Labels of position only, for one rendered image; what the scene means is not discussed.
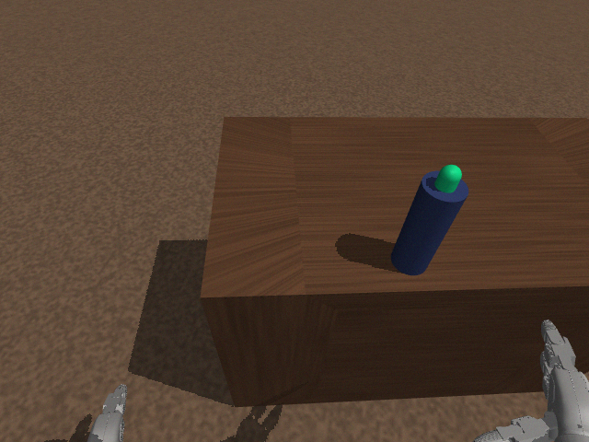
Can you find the right robot hand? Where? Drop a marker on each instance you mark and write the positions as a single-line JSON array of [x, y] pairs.
[[565, 388]]

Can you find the left robot hand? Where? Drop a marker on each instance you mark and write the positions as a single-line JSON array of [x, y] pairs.
[[109, 426]]

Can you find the bottle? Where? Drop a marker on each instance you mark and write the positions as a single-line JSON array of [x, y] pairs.
[[433, 210]]

